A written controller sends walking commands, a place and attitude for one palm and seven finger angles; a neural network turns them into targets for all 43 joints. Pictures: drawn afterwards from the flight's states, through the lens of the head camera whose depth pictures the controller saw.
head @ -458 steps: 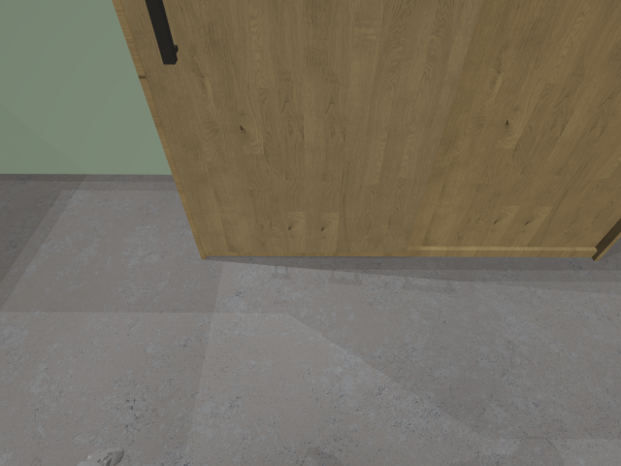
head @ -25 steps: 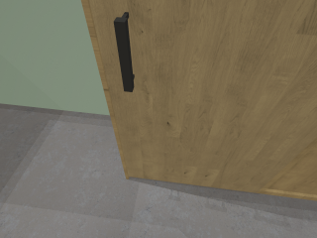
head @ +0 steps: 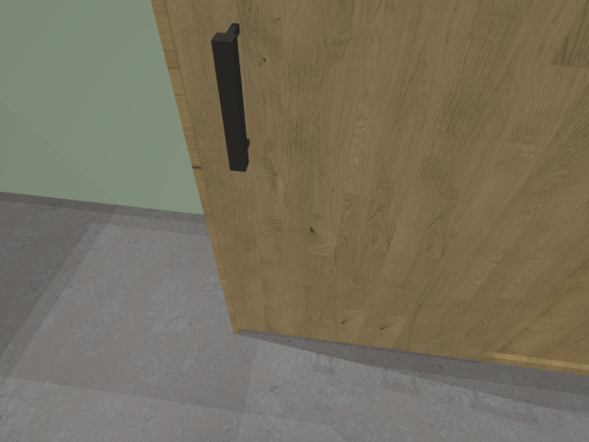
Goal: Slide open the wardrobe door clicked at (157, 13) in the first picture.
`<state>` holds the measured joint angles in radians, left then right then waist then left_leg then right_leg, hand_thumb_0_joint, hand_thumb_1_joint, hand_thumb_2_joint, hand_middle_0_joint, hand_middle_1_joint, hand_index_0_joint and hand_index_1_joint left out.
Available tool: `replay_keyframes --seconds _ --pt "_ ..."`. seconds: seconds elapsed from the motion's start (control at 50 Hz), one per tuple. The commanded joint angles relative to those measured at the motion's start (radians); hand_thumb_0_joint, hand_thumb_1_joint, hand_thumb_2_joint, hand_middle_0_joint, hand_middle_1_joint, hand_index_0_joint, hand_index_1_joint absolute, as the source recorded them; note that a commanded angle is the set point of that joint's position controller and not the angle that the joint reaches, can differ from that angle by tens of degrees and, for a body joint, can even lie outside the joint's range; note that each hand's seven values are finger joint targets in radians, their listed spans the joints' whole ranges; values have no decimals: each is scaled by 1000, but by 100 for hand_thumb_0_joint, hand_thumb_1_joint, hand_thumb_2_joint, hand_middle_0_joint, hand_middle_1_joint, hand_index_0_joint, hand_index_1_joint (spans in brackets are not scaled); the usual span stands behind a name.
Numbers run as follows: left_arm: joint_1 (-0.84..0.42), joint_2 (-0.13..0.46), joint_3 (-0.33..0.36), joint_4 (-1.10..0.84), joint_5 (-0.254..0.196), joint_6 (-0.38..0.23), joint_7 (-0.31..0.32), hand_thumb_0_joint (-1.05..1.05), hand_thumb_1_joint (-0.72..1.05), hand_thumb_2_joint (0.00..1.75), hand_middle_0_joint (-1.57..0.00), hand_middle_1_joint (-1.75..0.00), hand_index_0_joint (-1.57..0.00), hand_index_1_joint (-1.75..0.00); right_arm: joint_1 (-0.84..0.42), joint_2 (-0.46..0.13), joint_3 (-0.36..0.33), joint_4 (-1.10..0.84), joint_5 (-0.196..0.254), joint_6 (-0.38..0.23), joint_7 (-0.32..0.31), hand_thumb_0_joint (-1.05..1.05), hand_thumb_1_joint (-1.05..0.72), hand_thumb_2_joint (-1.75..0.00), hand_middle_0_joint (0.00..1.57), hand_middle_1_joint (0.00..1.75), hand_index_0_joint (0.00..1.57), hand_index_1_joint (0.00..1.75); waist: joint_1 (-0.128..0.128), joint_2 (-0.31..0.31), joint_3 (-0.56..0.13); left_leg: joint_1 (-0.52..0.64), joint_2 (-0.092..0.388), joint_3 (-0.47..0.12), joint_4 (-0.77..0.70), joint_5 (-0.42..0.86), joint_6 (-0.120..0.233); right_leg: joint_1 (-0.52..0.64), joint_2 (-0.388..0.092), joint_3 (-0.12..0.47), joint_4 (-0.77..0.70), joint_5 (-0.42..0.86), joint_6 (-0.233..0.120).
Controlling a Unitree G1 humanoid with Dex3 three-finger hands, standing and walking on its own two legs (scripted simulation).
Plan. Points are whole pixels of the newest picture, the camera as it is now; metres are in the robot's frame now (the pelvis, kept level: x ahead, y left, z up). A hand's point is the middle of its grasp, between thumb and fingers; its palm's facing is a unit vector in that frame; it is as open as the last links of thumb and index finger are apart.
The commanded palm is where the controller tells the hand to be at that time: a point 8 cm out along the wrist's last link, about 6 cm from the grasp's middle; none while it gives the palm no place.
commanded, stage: look again from close up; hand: left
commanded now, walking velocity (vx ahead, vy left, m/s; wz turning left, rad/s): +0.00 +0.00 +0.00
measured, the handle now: (236, 102) +0.56 +0.14 +0.18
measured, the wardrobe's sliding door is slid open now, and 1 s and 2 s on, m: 0.00 0.00 0.00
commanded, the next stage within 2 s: shuffle to correct the standing spot in 0.22 s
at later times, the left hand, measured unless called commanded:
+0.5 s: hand out of the picture +0.00 +0.17 -0.18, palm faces +0.07 -0.98 -0.16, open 7.4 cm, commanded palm none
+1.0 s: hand out of the picture +0.09 +0.20 -0.18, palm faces +0.05 -0.98 -0.22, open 7.3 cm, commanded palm none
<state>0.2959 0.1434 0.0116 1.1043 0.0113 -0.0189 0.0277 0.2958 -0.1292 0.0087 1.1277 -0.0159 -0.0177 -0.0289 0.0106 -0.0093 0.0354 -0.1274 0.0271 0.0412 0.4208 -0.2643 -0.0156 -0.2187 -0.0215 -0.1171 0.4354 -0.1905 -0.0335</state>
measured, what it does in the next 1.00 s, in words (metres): shifts its weight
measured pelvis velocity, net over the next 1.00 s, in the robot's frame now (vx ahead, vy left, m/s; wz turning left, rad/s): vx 0.06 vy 0.02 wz -0.01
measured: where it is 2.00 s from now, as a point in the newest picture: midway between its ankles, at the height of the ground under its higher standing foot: outside the picture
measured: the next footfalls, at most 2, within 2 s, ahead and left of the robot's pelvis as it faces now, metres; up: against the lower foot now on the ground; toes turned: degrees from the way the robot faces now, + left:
none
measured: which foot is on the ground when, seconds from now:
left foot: down 0.00-1.00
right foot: down 0.00-1.00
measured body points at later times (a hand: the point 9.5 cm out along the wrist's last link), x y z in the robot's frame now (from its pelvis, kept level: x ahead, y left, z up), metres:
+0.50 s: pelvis +0.01 +0.00 +0.00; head +0.01 +0.01 +0.45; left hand -0.01 +0.22 -0.17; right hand -0.01 -0.21 -0.16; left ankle -0.02 +0.13 -0.74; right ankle +0.03 -0.10 -0.74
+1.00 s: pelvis +0.06 +0.02 -0.01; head +0.09 +0.02 +0.44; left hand +0.09 +0.25 -0.17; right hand +0.01 -0.17 -0.17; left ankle -0.02 +0.13 -0.74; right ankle +0.08 -0.08 -0.74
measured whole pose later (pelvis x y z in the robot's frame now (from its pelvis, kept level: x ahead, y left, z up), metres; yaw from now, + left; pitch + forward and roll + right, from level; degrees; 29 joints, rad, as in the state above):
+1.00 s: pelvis +0.06 +0.02 -0.01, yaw +0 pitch +0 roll +0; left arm 0.23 0.16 0.05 1.06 0.01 -0.01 0.05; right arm 0.36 -0.06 -0.01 1.13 -0.01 -0.01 -0.06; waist -0.01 -0.01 0.06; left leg -0.09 0.01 0.07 0.48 -0.38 0.01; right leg -0.29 -0.03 -0.10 0.56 -0.26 -0.02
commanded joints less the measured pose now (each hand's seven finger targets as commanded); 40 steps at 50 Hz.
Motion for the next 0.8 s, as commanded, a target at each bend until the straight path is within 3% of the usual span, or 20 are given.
replay_keyframes --seconds 0.0,0.14,0.3,0.32,0.4,0.46,0.5,0.54,0.56,0.58,0.6,0.62,0.64,0.66,0.68,0.72,0.74,0.76,0.78 --pt "68 106 18 -32 3 -13 5 0 90 90 -20 -30 -20 -30 77 -94 -17 -20 0 -14 -3 0 -90 -90 20 30 20 30 0 0 50 -125 65 -61 -95 57 30 49 -106 140 -104 -22 -12" --pt "70 106 16 -29 3 -16 5 0 90 90 -20 -30 -20 -30 71 -95 -17 -20 1 -18 -4 0 -90 -90 20 30 20 30 3 6 36 -115 70 -64 -91 104 29 68 -109 127 -87 48 -13" --pt "64 110 18 -28 3 -14 5 0 90 90 -20 -30 -20 -30 73 -95 -17 -18 0 -16 -3 0 -90 -90 20 30 20 30 3 6 45 -121 70 -63 -98 74 28 59 -107 130 -95 6 -12" --pt "80 82 11 -20 4 -11 6 0 90 90 -20 -30 -20 -30 85 -68 -11 -11 -1 -12 -4 0 -90 -90 20 30 20 30 4 4 41 -114 70 -51 -93 53 25 60 -105 137 -102 -15 -11" --pt "105 101 29 -26 9 2 1 0 90 90 -20 -30 -20 -30 115 -60 -12 -11 -10 4 1 0 -90 -90 20 30 20 30 14 -44 92 -181 26 2 -24 -139 24 13 -127 210 -146 -311 -38" --pt "136 123 49 -33 10 6 1 0 90 90 -20 -30 -20 -30 125 -47 -15 -27 -12 8 6 0 -90 -90 20 30 20 30 19 -112 99 -217 3 44 99 -160 24 -13 -190 304 -218 -465 -83" --pt "136 125 60 -41 10 5 2 0 90 90 -20 -30 -20 -30 138 -38 -17 -31 -12 5 8 0 -90 -90 20 30 20 30 11 -137 95 -191 14 50 146 -133 29 -60 -223 330 -245 -492 -105" --pt "114 113 65 -54 12 4 2 0 90 90 -20 -30 -20 -30 177 -28 -16 -23 -11 -2 10 0 -90 -90 20 30 20 30 -12 -65 100 -128 23 48 86 -124 33 -119 -206 281 -194 -450 -103" --pt "93 102 65 -64 12 4 -1 0 90 90 -20 -30 -20 -30 212 -26 -15 -12 -11 -7 9 0 -90 -90 20 30 20 30 -23 -12 104 -92 28 30 18 -126 38 -144 -162 225 -125 -406 -87" --pt "75 84 60 -70 12 6 -6 0 90 90 -20 -30 -20 -30 245 -38 -18 -1 -12 -14 7 0 -90 -90 20 30 20 30 -30 88 114 -81 57 -32 -61 -137 53 -156 -97 149 -15 -342 -60" --pt "63 49 52 -80 12 5 -12 0 90 90 -20 -30 -20 -30 278 -78 -24 9 -13 -21 1 0 -90 -90 20 30 20 30 -40 232 117 -55 150 -157 -156 -155 93 -200 -26 45 155 -259 -31" --pt "21 22 43 -101 20 -1 -16 0 90 90 -20 -30 -20 -30 301 -99 -29 12 -11 -23 -8 0 -90 -90 20 30 20 30 -52 292 154 -14 236 -268 -214 -69 153 -290 7 -18 277 -240 -14" --pt "-7 16 35 -113 23 -6 -16 0 90 90 -20 -30 -20 -30 303 -89 -24 11 -13 -25 -14 0 -90 -90 20 30 20 30 -54 246 172 33 266 -307 -197 134 201 -360 -2 4 359 -287 -13" --pt "-13 1 34 -108 19 -10 -16 0 90 90 -20 -30 -20 -30 296 -77 -18 12 -15 -31 -19 0 -90 -90 20 30 20 30 -47 162 155 59 278 -288 -155 377 221 -363 -20 29 389 -307 -12" --pt "-6 -10 30 -101 13 -12 -16 0 90 90 -20 -30 -20 -30 282 -79 -14 10 -17 -35 -23 0 -90 -90 20 30 20 30 -35 124 133 67 274 -245 -119 554 220 -322 -36 41 359 -308 -5" --pt "29 -18 31 -79 5 -11 -16 0 90 90 -20 -30 -20 -30 233 -72 -11 8 -12 -38 -31 0 -90 -90 20 30 20 30 -5 84 86 44 217 -146 -45 750 168 -161 -34 34 160 -189 5" --pt "72 -12 33 -59 1 -11 -13 0 90 90 -20 -30 -20 -30 216 -79 -11 7 -5 -36 -36 0 -90 -90 20 30 20 30 13 82 43 24 177 -108 6 770 123 -42 -31 36 41 -35 11" --pt "134 17 36 -33 -2 -14 -7 0 90 90 -20 -30 -20 -30 203 -68 -12 0 4 -39 -36 0 -90 -90 20 30 20 30 32 48 -16 -33 136 -66 57 707 81 111 -59 78 2 203 6" --pt "160 54 34 -13 -7 -18 2 0 90 90 -20 -30 -20 -30 203 -51 -12 -10 12 -39 -36 0 -90 -90 20 30 20 30 26 15 -46 -116 100 -43 47 526 45 222 -115 130 46 459 -14"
